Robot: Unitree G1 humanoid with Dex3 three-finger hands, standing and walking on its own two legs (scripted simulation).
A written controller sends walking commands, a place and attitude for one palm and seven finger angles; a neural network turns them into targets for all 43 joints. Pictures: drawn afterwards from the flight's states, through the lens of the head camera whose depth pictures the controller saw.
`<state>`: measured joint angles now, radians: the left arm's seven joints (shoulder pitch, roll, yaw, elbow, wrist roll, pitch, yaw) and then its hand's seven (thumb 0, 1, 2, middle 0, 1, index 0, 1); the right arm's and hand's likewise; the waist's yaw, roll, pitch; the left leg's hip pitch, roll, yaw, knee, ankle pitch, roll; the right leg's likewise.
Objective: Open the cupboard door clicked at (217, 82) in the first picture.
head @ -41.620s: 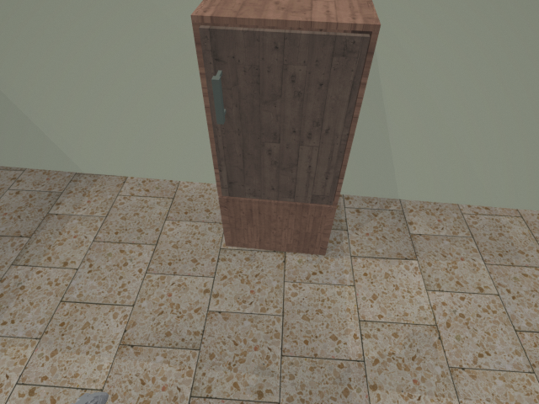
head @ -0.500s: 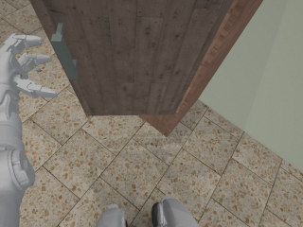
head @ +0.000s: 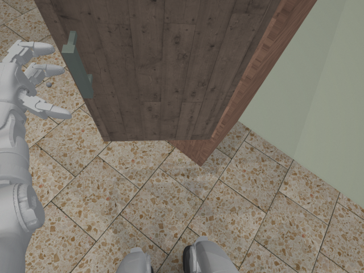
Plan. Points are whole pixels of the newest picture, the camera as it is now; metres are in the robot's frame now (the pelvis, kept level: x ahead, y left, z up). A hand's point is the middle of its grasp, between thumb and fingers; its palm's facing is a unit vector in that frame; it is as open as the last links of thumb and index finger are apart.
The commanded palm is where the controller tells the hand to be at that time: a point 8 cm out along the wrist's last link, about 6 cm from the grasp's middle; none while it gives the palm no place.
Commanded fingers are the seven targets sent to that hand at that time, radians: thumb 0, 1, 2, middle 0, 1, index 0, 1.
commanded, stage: slide the fingers in behind the handle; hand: left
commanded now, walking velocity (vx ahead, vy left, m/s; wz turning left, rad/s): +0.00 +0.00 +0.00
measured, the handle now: (81, 67) +0.53 +0.18 +0.08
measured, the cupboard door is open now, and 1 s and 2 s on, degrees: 43 42 42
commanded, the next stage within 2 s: close the thumb around the handle in 1.44 s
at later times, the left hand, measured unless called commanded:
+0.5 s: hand (63, 87) +0.48 +0.21 +0.07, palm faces -0.02 -1.00 +0.01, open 14.0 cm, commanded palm +0.46 +0.25 +0.07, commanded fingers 0.00 -0.50 0.30 -0.30 -1.20 -0.30 -1.20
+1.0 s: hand (86, 86) +0.48 +0.17 +0.08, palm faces -0.01 -1.00 -0.02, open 14.0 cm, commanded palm +0.45 +0.21 +0.07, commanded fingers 0.00 -0.50 0.30 -0.30 -1.20 -0.30 -1.20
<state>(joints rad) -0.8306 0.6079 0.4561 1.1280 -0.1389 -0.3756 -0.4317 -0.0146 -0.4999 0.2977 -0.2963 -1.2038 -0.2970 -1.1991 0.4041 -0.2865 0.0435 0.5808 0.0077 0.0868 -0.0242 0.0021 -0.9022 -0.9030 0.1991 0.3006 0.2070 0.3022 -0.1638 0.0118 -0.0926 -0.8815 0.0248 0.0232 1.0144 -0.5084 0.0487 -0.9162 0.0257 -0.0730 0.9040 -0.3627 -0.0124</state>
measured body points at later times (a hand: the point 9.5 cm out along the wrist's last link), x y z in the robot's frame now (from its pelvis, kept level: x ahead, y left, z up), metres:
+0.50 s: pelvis +0.00 +0.00 +0.00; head +0.12 +0.03 +0.43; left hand +0.48 +0.27 +0.07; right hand +0.02 -0.26 -0.11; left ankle -0.02 +0.08 -0.68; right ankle +0.03 -0.12 -0.68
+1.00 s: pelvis +0.00 -0.01 +0.00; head +0.11 +0.01 +0.44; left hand +0.47 +0.22 +0.08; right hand +0.02 -0.27 -0.11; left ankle -0.02 +0.08 -0.68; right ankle +0.03 -0.12 -0.68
